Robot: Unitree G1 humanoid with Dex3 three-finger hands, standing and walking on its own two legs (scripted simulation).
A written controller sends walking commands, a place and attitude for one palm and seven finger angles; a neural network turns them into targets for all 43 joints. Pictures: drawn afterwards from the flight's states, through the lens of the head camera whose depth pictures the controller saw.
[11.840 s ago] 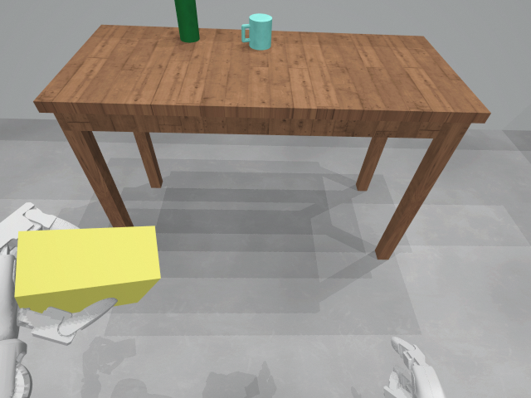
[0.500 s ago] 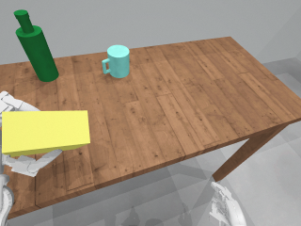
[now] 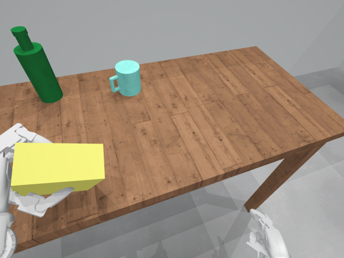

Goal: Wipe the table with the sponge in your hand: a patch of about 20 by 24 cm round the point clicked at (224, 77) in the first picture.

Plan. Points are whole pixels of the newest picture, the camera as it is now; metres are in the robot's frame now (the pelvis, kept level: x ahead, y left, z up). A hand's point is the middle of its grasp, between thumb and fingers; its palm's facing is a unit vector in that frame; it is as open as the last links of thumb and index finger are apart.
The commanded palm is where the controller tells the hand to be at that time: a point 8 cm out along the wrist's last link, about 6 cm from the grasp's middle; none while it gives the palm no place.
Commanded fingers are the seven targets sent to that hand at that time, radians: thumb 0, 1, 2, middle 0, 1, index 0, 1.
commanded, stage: look again from close up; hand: left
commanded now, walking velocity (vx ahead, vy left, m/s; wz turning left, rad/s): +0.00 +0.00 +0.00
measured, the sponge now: (71, 170) +0.23 +0.21 +0.13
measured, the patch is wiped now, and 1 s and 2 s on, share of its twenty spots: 0.00 0.00 0.00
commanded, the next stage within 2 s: shuffle to correct the standing spot in 0.06 s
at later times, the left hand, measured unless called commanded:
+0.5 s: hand (76, 165) +0.23 +0.20 +0.15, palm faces +0.35 -0.86 -0.37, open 10.2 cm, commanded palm +0.17 +0.23 +0.17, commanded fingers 0.00 0.10 1.30 -1.20 -1.60 -1.20 -1.60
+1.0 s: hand (105, 171) +0.23 +0.15 +0.15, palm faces +0.32 -0.86 -0.40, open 10.2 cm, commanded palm +0.17 +0.19 +0.17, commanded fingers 0.00 0.10 1.30 -1.20 -1.60 -1.20 -1.60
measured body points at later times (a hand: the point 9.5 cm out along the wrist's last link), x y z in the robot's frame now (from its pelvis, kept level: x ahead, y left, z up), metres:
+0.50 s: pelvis +0.01 -0.05 +0.00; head +0.03 -0.04 +0.45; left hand +0.21 +0.24 +0.17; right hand +0.19 -0.27 -0.07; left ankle +0.04 +0.06 -0.74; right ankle -0.01 -0.14 -0.74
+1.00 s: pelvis +0.01 -0.09 -0.01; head +0.03 -0.09 +0.44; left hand +0.20 +0.19 +0.17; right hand +0.18 -0.33 -0.09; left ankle +0.04 +0.06 -0.74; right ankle -0.01 -0.14 -0.74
